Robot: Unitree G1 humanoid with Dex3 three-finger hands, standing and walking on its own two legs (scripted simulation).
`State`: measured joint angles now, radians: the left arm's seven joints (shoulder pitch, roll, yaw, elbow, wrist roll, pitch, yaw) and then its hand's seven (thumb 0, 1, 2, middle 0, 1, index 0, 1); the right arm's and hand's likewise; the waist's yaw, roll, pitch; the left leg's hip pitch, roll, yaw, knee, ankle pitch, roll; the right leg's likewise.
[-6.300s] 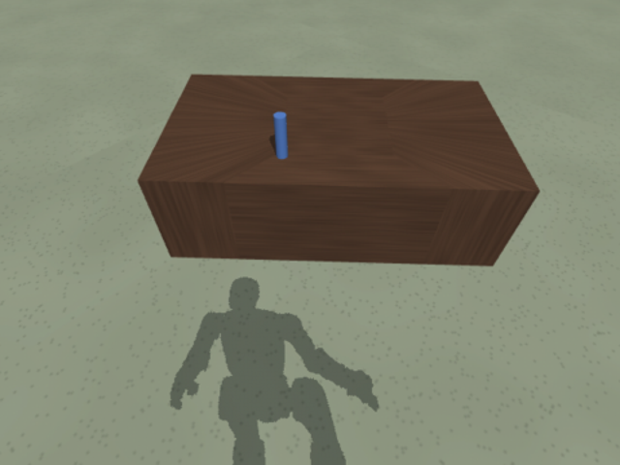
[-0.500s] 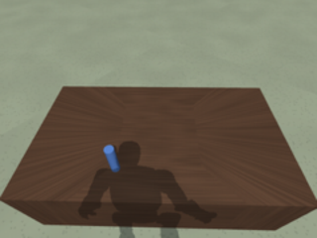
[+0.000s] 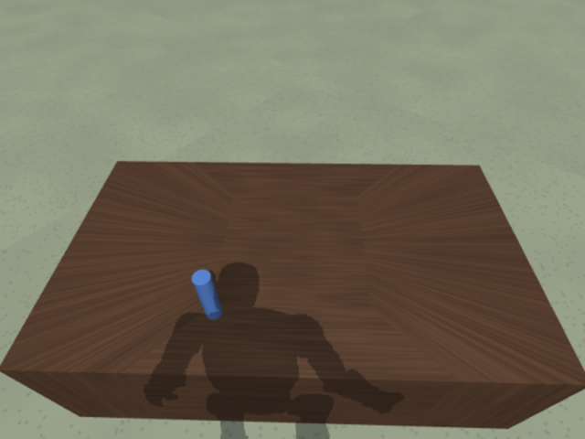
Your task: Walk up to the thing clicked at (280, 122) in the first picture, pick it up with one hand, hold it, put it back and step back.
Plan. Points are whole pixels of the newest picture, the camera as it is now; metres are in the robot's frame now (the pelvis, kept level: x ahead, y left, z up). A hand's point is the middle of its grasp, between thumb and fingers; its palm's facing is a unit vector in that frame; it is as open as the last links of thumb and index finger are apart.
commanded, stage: stand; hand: left
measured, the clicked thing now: (208, 295) +0.49 +0.23 -0.28
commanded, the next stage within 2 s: go down in 0.44 s
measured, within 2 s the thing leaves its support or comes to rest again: neither
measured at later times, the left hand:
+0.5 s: hand out of the picture +0.07 +0.26 -0.16, palm faces -0.02 -0.94 -0.34, open 7.4 cm
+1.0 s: hand out of the picture +0.14 +0.27 -0.15, palm faces +0.04 -0.95 -0.32, open 15.3 cm
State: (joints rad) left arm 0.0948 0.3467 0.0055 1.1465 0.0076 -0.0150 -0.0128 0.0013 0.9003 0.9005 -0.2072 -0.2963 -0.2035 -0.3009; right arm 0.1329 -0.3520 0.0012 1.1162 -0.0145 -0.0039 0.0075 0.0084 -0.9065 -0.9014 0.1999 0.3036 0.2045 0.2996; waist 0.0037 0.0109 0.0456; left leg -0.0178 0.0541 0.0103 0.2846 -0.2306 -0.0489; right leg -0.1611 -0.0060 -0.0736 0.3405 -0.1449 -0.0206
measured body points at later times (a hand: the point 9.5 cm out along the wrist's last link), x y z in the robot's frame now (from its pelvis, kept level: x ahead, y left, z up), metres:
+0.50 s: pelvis +0.00 +0.00 +0.00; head +0.01 +0.00 +0.45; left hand +0.08 +0.31 -0.13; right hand +0.06 -0.30 -0.14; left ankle -0.05 +0.15 -0.75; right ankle +0.03 -0.10 -0.75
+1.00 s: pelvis -0.01 +0.02 -0.02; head +0.04 +0.02 +0.42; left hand +0.13 +0.32 -0.13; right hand +0.14 -0.26 -0.13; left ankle -0.05 +0.15 -0.75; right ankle +0.03 -0.10 -0.75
